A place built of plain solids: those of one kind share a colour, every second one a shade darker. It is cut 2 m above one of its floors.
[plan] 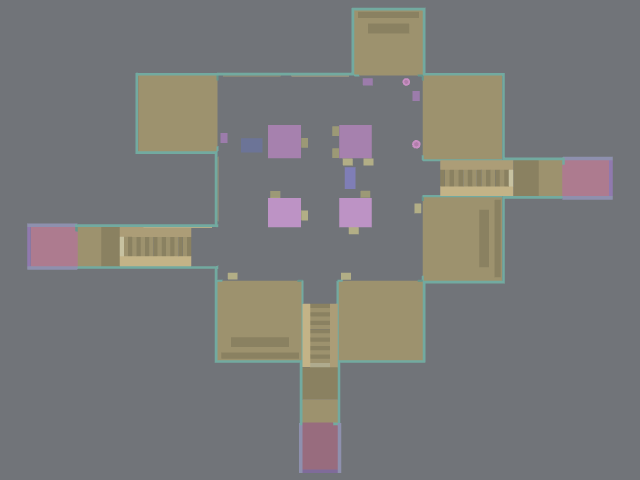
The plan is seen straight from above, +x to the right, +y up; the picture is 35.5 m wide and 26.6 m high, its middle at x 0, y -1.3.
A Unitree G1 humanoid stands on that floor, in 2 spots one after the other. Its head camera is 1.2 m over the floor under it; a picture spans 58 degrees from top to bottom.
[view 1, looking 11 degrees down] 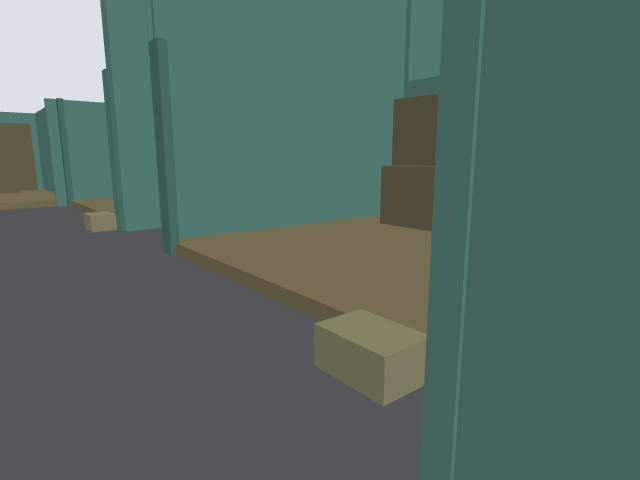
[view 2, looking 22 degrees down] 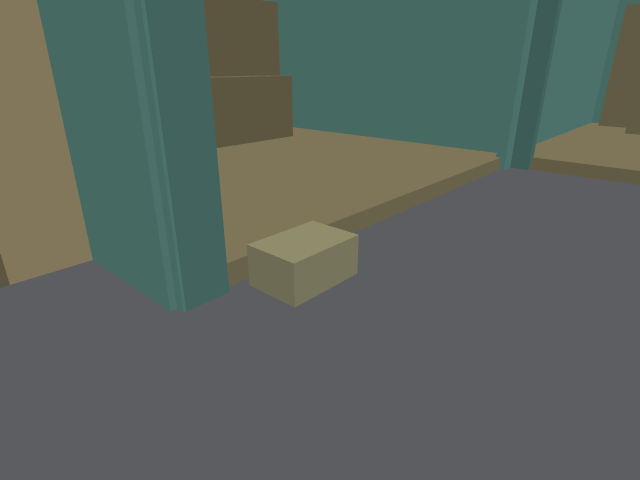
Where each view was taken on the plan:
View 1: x -6.41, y -1.66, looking -39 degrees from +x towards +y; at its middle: piece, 5.51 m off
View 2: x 3.80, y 2.13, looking -48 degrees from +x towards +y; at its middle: crates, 2.51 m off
